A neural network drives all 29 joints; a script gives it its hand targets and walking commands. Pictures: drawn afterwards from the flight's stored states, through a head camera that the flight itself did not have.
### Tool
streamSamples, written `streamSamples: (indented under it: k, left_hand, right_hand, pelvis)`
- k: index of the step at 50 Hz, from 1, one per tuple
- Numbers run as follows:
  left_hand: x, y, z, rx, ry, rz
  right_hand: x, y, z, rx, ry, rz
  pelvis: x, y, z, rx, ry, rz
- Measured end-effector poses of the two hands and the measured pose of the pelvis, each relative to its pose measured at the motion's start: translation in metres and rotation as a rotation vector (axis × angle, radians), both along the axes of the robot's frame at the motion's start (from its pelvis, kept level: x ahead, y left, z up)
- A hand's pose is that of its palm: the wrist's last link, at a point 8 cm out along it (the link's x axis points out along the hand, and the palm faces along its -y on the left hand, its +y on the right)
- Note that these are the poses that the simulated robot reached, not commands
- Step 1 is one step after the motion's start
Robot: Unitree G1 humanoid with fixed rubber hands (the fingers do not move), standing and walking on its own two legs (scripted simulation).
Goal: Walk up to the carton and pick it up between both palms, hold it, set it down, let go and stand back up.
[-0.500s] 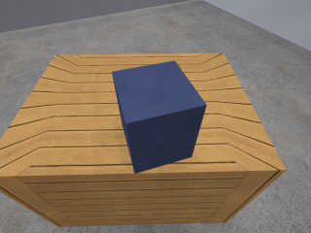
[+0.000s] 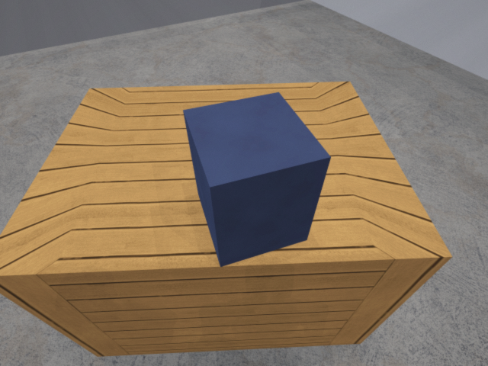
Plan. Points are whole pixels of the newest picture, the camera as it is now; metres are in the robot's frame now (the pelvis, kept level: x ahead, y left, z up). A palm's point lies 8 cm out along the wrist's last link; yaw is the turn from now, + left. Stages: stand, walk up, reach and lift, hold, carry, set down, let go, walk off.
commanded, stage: stand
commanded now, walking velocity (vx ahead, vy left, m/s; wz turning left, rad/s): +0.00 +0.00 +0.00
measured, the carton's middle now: (249, 179) +0.45 +0.00 +0.03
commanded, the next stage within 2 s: none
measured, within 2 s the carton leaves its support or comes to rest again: neither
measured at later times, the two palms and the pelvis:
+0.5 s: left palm out of the picture +0.01 +0.23 -0.14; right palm out of the picture +0.00 -0.24 -0.13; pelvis +0.01 +0.00 +0.00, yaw +0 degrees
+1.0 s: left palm out of the picture +0.01 +0.22 -0.14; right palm out of the picture +0.00 -0.24 -0.13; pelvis +0.02 -0.01 +0.00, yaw +0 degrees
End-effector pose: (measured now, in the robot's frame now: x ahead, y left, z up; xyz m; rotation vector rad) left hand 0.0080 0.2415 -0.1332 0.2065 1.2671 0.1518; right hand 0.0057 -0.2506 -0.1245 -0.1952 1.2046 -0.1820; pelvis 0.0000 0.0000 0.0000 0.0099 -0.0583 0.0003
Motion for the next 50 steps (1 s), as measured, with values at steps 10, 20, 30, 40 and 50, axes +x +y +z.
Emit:
streamSamples:
  k: [10,20,30,40,50]
  left_hand:
    - [-0.007,-0.002,-0.002,-0.007,0.044,0.002]
    - [-0.003,-0.007,-0.003,-0.01,0.059,0.002]
    - [0.002,-0.013,-0.004,-0.012,0.072,0.008]
    - [0.0,-0.02,-0.005,-0.016,0.096,0.021]
    - [-0.002,-0.026,-0.006,-0.022,0.118,0.031]
  right_hand:
    - [-0.003,0.005,-0.002,0.004,0.031,-0.012]
    - [-0.006,0.009,-0.005,0.015,0.067,-0.024]
    - [-0.007,0.009,-0.008,0.025,0.099,-0.033]
    - [-0.006,0.008,-0.01,0.032,0.123,-0.035]
    - [-0.004,0.008,-0.01,0.035,0.139,-0.037]
  pelvis:
    - [0.002,0.003,0.001,0.004,0.006,-0.002]
    - [0.006,0.001,0.002,0.005,0.012,0.001]
    - [0.011,-0.003,0.002,0.004,0.017,0.002]
    - [0.014,-0.007,0.003,0.002,0.022,0.003]
    - [0.017,-0.011,0.003,0.001,0.027,0.003]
